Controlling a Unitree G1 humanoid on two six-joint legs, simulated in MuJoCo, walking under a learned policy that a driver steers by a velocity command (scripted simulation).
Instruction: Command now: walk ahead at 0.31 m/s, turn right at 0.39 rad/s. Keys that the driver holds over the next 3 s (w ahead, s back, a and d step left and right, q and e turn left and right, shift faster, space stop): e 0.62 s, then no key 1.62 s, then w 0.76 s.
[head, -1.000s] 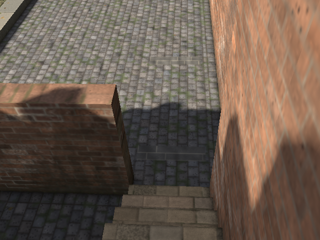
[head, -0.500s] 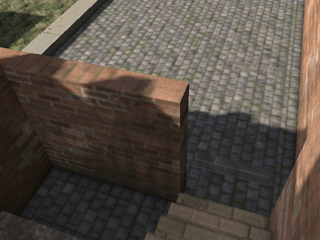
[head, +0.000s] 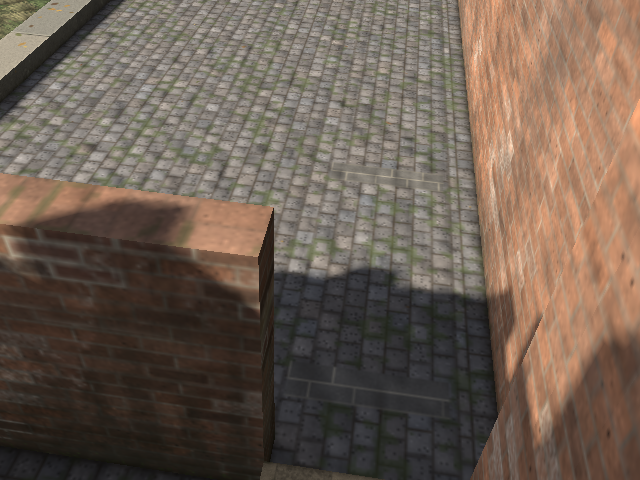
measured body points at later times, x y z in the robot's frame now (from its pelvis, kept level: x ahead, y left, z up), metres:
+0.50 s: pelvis +0.16 -0.02 -0.19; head +0.15 -0.05 +0.26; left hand +0.18 +0.22 -0.32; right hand +0.28 -0.29 -0.30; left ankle +0.34 +0.09 -0.83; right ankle +0.09 -0.08 -0.86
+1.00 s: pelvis +0.23 +0.00 -0.34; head +0.22 +0.03 +0.11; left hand +0.50 +0.14 -0.44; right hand +0.09 -0.21 -0.47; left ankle +0.34 +0.10 -1.07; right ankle +0.17 -0.10 -0.71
